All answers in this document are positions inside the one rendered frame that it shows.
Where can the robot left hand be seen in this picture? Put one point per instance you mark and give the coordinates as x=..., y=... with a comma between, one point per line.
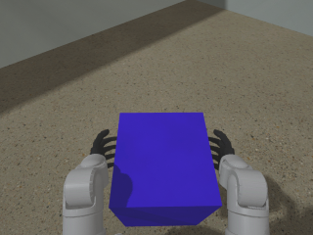
x=100, y=142

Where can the carton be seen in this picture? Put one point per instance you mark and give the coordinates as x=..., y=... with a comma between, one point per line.
x=163, y=171

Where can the left robot forearm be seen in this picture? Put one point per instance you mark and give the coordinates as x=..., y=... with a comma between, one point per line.
x=83, y=197

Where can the right robot forearm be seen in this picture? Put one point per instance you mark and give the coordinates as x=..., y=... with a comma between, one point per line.
x=247, y=197

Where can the robot right hand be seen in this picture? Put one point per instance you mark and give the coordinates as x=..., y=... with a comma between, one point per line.
x=225, y=147

